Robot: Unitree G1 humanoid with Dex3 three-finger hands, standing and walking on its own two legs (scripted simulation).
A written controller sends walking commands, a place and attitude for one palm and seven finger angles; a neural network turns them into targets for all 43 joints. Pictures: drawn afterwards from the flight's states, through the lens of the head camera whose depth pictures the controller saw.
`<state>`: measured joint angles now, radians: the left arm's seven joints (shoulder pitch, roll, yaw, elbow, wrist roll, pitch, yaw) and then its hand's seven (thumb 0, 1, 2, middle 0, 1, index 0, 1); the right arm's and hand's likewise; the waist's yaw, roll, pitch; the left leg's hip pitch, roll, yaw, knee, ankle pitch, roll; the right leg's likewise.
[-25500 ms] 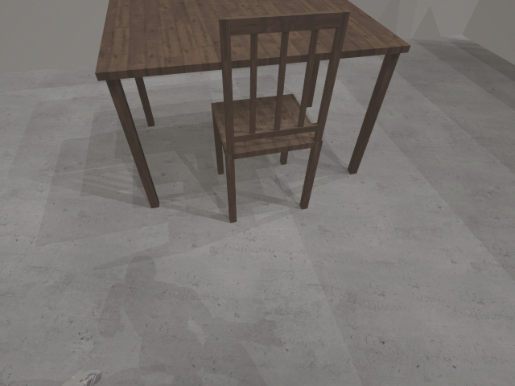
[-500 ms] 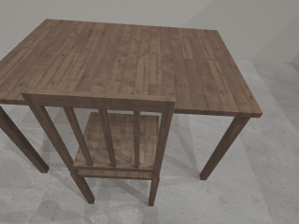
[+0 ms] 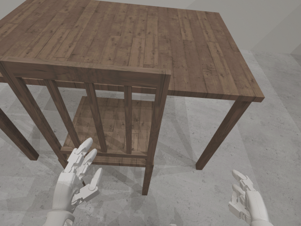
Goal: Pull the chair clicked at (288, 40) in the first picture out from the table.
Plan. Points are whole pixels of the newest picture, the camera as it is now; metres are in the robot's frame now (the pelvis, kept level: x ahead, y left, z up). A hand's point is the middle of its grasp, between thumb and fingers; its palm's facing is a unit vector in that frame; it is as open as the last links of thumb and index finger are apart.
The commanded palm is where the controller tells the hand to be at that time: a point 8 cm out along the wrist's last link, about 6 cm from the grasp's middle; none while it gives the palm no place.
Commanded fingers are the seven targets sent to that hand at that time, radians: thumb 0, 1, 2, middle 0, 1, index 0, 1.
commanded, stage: raise the hand toward the chair's back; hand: left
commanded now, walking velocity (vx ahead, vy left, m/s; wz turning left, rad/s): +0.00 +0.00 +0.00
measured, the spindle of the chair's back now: (98, 123) +0.42 +0.18 -0.01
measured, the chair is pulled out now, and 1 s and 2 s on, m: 0.00 0.00 0.00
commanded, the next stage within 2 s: aim the fingers beside a spindle in 1.72 s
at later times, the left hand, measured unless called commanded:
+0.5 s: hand (80, 190) +0.21 +0.18 +0.00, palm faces +0.03 -1.00 +0.00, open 13.2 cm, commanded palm +0.18 +0.24 +0.01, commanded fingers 0.00 -0.15 0.45 -0.09 -0.14 -0.09 -0.14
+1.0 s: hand (57, 185) +0.22 +0.23 +0.01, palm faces +0.02 -1.00 -0.05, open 16.7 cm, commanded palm +0.20 +0.29 +0.02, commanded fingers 0.00 -0.50 0.30 -0.06 -0.08 -0.06 -0.08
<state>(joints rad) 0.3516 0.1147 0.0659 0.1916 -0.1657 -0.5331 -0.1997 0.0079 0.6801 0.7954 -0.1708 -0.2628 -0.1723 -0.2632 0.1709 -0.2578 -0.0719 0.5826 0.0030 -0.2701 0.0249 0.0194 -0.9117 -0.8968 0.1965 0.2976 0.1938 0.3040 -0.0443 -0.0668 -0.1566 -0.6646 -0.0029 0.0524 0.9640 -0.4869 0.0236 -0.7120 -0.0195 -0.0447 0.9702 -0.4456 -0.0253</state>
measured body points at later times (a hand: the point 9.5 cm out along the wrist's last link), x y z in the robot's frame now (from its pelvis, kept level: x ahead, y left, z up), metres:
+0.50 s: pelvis +0.00 -0.01 -0.03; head +0.08 -0.01 +0.41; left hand +0.21 +0.23 +0.00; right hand +0.16 -0.24 -0.13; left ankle -0.01 +0.10 -0.68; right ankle +0.02 -0.10 -0.68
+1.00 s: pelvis -0.01 +0.03 -0.02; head +0.06 +0.05 +0.42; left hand +0.21 +0.29 +0.02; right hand +0.21 -0.19 -0.09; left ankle -0.01 +0.10 -0.68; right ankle +0.02 -0.10 -0.68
